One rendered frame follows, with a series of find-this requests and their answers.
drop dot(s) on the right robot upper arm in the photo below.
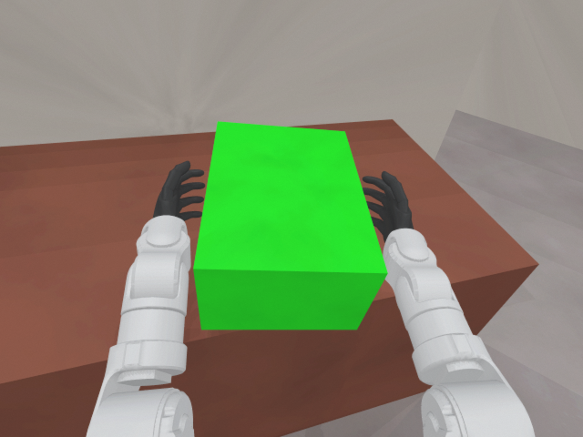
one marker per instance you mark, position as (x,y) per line
(473,409)

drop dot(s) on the robot left forearm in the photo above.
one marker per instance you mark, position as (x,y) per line
(150,346)

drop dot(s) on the robot right forearm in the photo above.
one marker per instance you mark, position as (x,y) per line
(445,349)

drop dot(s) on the left robot hand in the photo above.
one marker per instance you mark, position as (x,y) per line
(169,201)

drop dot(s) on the right robot hand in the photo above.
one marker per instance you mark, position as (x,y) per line
(395,213)

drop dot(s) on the left robot upper arm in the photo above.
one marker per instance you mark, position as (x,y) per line
(150,413)

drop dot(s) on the pedestal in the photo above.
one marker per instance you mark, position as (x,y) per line
(70,217)

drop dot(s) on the carton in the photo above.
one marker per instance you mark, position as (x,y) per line
(286,239)

